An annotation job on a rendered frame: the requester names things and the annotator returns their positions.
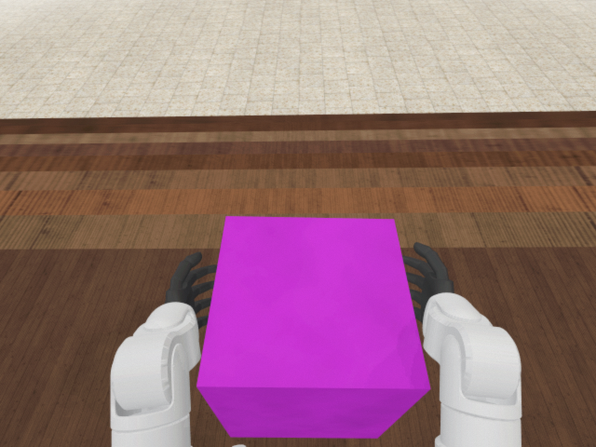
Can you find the left robot forearm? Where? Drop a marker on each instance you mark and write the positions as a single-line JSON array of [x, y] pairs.
[[150, 384]]

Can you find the robot left hand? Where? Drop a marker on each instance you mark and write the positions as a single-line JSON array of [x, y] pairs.
[[180, 289]]

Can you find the carton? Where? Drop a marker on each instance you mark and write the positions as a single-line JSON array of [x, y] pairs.
[[311, 331]]

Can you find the robot right hand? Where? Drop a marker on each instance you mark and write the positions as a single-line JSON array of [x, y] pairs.
[[435, 281]]

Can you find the right robot forearm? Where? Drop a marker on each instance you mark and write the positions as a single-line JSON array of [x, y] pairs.
[[480, 375]]

